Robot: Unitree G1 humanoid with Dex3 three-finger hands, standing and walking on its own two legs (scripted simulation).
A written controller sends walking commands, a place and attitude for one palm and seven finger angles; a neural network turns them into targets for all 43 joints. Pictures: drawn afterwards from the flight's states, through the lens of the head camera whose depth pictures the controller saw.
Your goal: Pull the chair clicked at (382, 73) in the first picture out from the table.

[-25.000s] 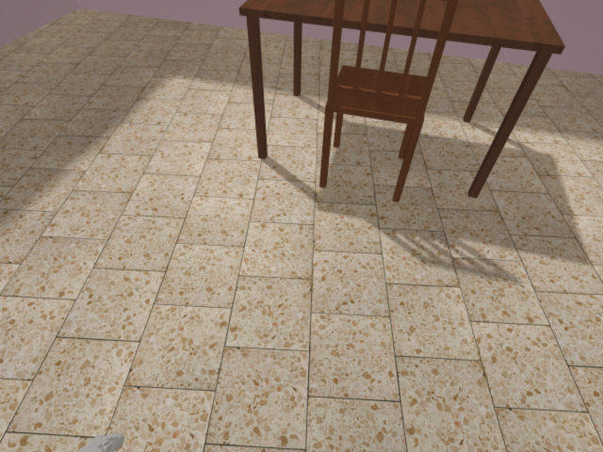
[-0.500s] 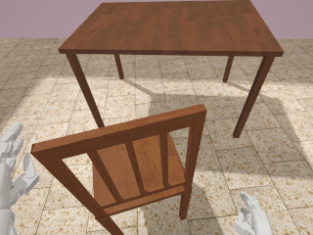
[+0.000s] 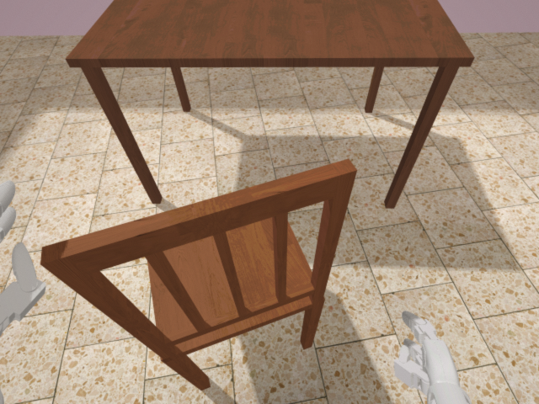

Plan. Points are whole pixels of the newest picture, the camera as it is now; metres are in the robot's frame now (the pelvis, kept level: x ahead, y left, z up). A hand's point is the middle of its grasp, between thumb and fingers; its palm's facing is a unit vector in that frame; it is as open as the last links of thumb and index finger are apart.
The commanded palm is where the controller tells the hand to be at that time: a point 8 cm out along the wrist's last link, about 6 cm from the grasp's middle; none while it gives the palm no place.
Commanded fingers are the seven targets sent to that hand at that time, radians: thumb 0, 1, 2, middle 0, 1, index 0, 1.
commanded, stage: step back with the hand held close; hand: left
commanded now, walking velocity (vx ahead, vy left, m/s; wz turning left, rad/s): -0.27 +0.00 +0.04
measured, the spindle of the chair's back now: (232, 279) +0.32 +0.10 -0.06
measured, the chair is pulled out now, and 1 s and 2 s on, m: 0.58 0.58 0.58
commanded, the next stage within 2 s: stop stepping back and stand still in 1.16 s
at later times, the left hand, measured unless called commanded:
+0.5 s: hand out of the picture +0.12 +0.25 +0.16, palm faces +0.47 -0.75 -0.47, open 7.4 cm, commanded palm +0.06 +0.29 +0.18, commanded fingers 0.00 0.90 0.90 -0.20 -0.30 -0.20 -0.30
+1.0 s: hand out of the picture +0.04 +0.27 +0.16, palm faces +0.57 -0.68 -0.47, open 7.4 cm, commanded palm -0.03 +0.30 +0.18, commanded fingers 0.00 0.90 0.90 -0.20 -0.30 -0.20 -0.30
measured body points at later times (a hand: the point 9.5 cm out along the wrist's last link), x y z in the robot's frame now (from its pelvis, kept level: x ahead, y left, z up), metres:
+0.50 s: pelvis -0.08 -0.01 -0.01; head -0.06 -0.02 +0.44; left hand +0.09 +0.29 +0.18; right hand +0.10 -0.26 -0.09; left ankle -0.05 +0.12 -0.74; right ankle +0.04 -0.15 -0.74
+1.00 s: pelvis -0.14 -0.01 -0.02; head -0.10 +0.00 +0.43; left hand +0.01 +0.30 +0.19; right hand +0.07 -0.23 -0.10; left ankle -0.05 +0.13 -0.73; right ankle +0.03 -0.14 -0.73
